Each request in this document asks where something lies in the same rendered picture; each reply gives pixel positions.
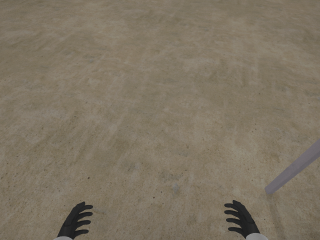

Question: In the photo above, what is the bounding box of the table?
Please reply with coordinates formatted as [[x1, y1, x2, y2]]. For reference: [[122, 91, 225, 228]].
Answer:
[[264, 138, 320, 194]]

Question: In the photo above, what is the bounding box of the robot left hand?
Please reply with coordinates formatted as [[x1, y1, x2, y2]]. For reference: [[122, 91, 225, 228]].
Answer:
[[57, 201, 93, 240]]

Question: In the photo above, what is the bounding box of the robot right hand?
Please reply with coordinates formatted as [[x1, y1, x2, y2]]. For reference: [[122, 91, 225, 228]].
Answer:
[[224, 200, 260, 239]]

